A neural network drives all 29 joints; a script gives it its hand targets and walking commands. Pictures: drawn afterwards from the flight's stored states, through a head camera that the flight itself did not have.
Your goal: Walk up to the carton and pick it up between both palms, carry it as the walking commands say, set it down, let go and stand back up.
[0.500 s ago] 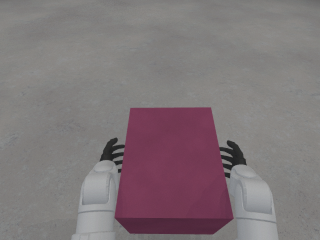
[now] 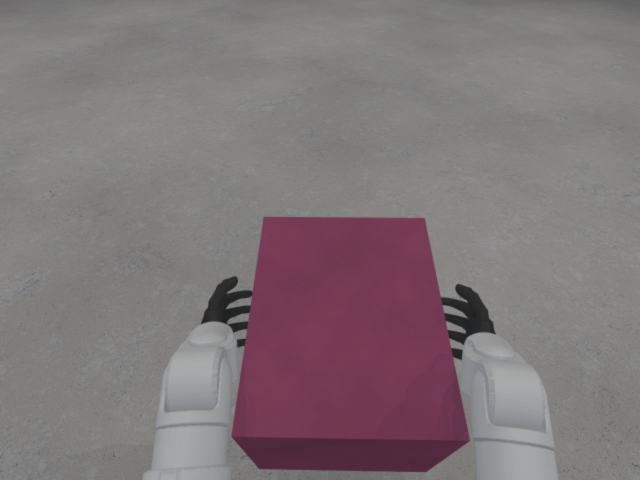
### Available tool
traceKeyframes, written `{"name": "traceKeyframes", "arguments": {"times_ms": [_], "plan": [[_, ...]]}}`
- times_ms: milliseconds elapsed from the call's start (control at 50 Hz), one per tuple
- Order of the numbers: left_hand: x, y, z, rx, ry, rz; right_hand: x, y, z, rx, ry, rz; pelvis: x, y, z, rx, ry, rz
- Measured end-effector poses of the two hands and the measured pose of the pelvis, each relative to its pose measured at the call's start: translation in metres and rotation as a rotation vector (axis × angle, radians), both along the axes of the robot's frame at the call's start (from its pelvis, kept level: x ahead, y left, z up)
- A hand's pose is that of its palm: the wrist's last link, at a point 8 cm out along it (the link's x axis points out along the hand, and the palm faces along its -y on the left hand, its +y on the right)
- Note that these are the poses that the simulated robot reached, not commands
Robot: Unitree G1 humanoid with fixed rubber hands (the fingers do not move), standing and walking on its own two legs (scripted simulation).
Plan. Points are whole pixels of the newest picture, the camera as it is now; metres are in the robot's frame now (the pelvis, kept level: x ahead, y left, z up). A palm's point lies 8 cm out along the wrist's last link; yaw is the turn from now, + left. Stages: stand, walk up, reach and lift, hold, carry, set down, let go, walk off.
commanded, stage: carry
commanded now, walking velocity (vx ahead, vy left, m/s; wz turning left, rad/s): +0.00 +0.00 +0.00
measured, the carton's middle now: (343, 341) +0.32 +0.00 -0.02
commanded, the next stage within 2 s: hold in 0.68 s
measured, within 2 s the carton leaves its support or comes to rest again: neither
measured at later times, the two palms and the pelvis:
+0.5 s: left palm (210, 341) +0.27 +0.16 +0.06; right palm (471, 348) +0.27 -0.15 +0.07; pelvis +0.00 +0.01 +0.00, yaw +0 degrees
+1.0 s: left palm (204, 332) +0.28 +0.17 +0.07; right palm (459, 331) +0.29 -0.14 +0.07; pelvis -0.01 +0.00 +0.01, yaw +6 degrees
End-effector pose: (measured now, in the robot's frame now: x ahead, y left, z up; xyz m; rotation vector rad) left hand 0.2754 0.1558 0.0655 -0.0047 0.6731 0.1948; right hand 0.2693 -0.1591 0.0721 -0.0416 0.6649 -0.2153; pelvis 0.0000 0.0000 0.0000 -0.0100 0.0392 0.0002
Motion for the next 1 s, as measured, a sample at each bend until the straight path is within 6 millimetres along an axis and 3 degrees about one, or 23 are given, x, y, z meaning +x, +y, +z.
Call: {"name": "traceKeyframes", "arguments": {"times_ms": [340, 680, 760, 820, 1000], "plan": [[-0.011, 0.006, -0.008, -0.010, 0.025, 0.004, -0.008, 0.005, -0.006, -0.012, 0.028, 0.008, -0.005, 0.003, 0.000, 0.005, -0.003, 0.001], [-0.002, 0.009, -0.005, 0.001, -0.011, -0.008, -0.003, 0.008, -0.007, -0.007, -0.004, 0.003, 0.000, 0.008, -0.001, 0.001, -0.002, -0.004], [-0.006, 0.013, -0.025, 0.032, 0.039, -0.026, -0.003, 0.012, -0.028, -0.024, 0.039, 0.042, -0.005, 0.009, 0.003, 0.003, -0.084, -0.006], [-0.014, 0.016, -0.028, 0.033, 0.032, -0.016, -0.005, 0.014, -0.035, -0.025, 0.037, 0.061, -0.006, 0.008, 0.006, 0.005, -0.108, 0.036], [0.004, 0.017, 0.000, 0.048, -0.053, 0.017, 0.023, 0.016, -0.005, 0.016, -0.054, 0.058, -0.005, 0.002, 0.007, 0.011, -0.175, 0.103]]}}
